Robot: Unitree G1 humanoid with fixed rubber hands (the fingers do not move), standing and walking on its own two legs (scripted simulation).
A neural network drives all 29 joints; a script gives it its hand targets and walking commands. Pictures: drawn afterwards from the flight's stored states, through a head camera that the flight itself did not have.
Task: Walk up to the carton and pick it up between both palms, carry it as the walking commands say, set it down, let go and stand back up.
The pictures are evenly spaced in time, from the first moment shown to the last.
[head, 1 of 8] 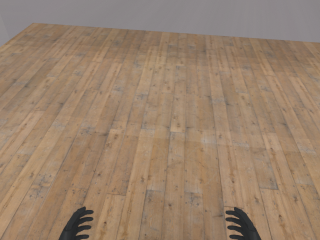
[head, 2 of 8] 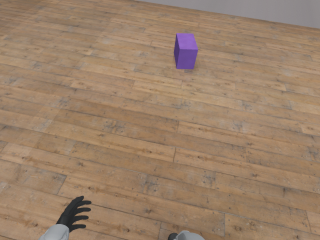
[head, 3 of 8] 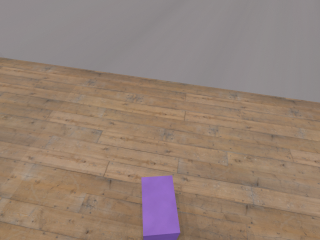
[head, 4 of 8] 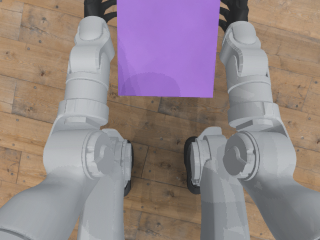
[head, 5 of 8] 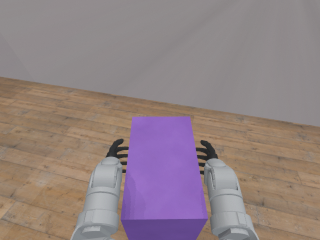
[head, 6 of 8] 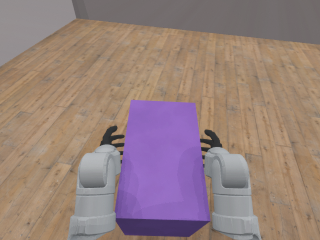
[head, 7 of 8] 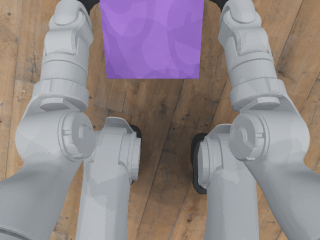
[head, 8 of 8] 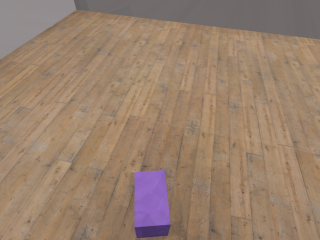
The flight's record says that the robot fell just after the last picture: no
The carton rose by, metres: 0.68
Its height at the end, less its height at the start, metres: +0.00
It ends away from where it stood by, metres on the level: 1.20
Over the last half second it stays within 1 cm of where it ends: yes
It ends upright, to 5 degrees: yes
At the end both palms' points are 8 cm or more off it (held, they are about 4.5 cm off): yes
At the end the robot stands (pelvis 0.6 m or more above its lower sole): yes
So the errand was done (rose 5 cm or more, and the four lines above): yes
